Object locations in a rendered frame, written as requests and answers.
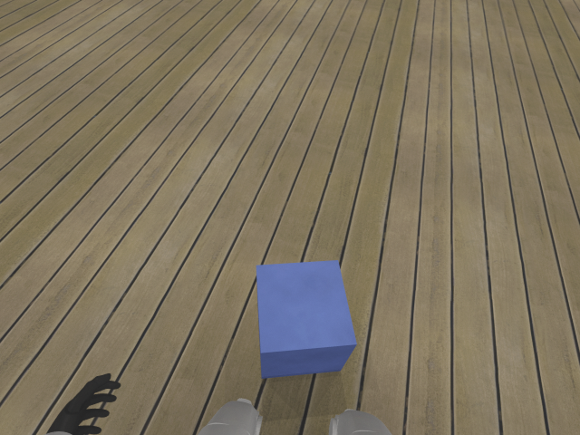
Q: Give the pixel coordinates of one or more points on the carton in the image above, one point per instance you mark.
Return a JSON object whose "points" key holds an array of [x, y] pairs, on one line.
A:
{"points": [[304, 319]]}

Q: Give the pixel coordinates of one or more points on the right robot thigh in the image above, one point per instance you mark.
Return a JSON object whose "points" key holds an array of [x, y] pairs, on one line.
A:
{"points": [[353, 422]]}

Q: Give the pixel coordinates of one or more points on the left robot thigh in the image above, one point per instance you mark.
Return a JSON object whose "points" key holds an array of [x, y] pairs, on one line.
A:
{"points": [[234, 418]]}

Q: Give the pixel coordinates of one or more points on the robot thigh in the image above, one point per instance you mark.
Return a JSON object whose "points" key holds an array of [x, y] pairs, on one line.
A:
{"points": [[234, 418], [353, 422]]}

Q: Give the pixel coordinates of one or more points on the left robot hand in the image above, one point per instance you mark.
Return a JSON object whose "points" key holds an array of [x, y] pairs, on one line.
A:
{"points": [[74, 412]]}

